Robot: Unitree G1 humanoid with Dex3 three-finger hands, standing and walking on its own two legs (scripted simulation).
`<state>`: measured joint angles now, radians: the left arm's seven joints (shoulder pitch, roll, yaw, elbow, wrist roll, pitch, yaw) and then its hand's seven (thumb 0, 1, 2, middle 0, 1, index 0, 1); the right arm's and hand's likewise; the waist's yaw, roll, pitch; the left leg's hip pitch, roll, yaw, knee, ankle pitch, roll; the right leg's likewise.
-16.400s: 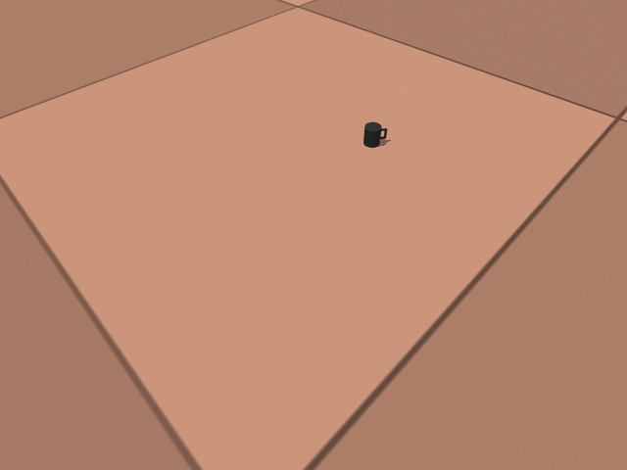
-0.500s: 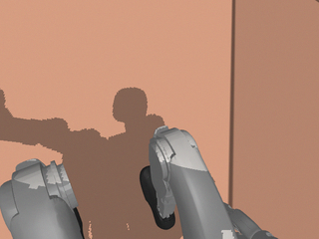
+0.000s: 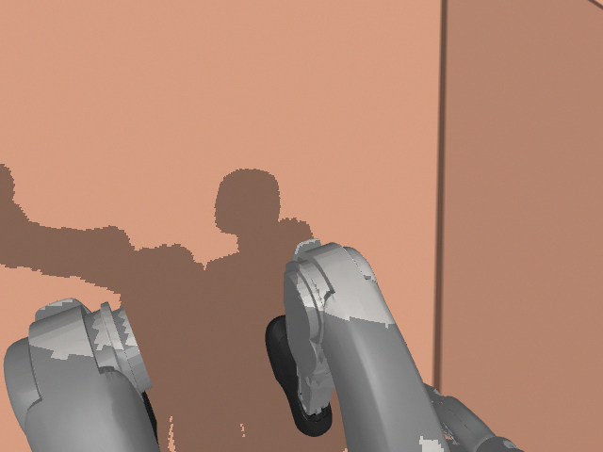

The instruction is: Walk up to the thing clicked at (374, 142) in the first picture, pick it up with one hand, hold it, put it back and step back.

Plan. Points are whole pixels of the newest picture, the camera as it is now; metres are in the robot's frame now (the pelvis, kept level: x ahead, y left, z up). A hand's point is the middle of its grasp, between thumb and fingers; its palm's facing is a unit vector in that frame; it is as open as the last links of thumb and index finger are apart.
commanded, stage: settle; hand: left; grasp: from above
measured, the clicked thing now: out of the picture +0.45 +0.36 -0.25
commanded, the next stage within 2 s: lift in 0.68 s
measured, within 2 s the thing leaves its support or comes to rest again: leaves its support in 0.14 s
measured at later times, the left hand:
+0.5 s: hand out of the picture +0.42 +0.38 -0.12, palm faces -0.44 -0.12 -0.89, open 11.0 cm
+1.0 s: hand out of the picture +0.41 +0.38 -0.07, palm faces -0.43 -0.13 -0.89, open 11.0 cm
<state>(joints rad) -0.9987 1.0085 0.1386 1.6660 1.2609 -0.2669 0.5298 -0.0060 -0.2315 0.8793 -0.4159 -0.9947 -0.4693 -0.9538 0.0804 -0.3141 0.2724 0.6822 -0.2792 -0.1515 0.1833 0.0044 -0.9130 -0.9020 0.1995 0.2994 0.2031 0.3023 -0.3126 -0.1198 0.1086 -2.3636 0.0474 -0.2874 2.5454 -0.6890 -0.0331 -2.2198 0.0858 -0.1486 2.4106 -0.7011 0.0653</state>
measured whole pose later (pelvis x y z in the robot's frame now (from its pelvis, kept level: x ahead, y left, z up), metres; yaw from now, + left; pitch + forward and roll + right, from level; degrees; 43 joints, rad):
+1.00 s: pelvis -0.01 +0.00 +0.05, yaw +6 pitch +33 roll -9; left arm -0.90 0.79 0.07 1.21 1.15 -0.16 0.16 0.00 -0.23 0.85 -0.47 -0.92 -0.53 -0.88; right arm 0.19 -0.27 0.07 0.69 -0.10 0.03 0.11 0.01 -0.93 -0.91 0.20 0.30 0.20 0.30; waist -0.20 0.01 -0.07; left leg -2.28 0.04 -0.17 2.32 -0.62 -0.01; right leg -2.15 0.03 -0.07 2.25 -0.68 0.05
